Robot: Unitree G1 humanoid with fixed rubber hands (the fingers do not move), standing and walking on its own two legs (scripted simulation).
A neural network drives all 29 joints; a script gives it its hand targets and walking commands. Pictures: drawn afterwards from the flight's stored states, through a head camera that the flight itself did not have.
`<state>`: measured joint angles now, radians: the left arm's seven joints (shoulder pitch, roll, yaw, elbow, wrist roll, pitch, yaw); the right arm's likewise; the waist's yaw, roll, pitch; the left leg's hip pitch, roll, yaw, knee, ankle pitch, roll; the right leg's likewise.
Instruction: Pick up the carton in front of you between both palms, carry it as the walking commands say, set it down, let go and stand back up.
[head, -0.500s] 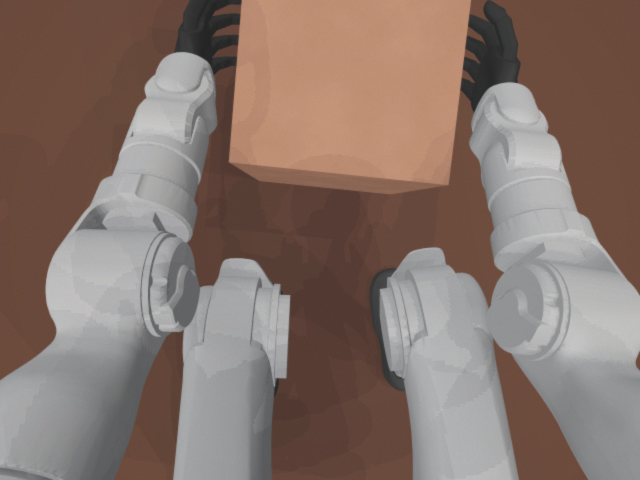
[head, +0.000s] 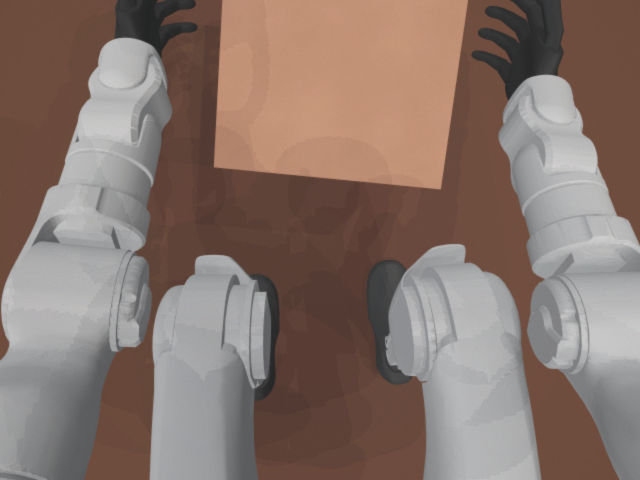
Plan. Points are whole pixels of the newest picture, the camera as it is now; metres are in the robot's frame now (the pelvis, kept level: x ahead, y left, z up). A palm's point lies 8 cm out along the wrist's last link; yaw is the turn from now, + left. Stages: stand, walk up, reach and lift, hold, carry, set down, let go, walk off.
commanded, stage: set down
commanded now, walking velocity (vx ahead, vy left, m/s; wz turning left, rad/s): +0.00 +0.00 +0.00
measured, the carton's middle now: (330, 93) +0.50 -0.01 -0.24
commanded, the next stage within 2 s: let go in 0.96 s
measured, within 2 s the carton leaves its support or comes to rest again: neither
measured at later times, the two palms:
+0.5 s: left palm out of the picture +0.54 +0.18 +0.01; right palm out of the picture +0.50 -0.21 +0.01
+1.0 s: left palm out of the picture +0.54 +0.19 +0.16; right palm out of the picture +0.49 -0.21 +0.16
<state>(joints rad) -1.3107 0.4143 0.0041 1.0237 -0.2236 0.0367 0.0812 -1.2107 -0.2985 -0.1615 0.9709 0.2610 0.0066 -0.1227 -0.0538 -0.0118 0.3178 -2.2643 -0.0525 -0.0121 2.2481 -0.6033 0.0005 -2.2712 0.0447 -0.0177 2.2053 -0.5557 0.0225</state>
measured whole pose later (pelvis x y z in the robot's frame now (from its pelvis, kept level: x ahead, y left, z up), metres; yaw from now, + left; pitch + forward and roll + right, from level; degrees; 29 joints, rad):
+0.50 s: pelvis +0.01 +0.00 +0.12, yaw +0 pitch +46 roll -1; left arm -1.15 0.35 0.15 0.91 -0.07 0.13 0.04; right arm -1.02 -0.20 -0.27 0.77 0.12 0.11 -0.11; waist -0.07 0.01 -0.03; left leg -2.07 -0.05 -0.02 1.81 -0.54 0.00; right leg -2.08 0.05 0.01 1.77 -0.50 0.02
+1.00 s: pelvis +0.04 +0.00 +0.26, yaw +1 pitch +45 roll -1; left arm -1.00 0.29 0.23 0.89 0.02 0.12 -0.03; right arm -0.87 -0.17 -0.32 0.75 0.03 0.10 -0.04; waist -0.07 0.02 -0.13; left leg -1.65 -0.06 -0.04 1.26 -0.40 0.00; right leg -1.65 0.04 0.03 1.23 -0.36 0.02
